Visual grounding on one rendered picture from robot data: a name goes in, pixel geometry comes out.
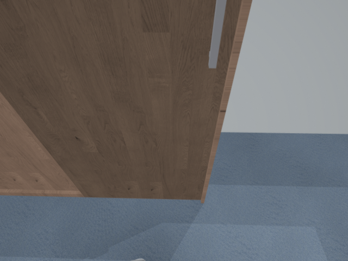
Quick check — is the handle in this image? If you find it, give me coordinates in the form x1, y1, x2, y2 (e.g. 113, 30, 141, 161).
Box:
208, 0, 227, 69

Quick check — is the wardrobe door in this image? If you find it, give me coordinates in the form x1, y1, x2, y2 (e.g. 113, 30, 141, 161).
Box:
0, 92, 79, 191
0, 0, 242, 200

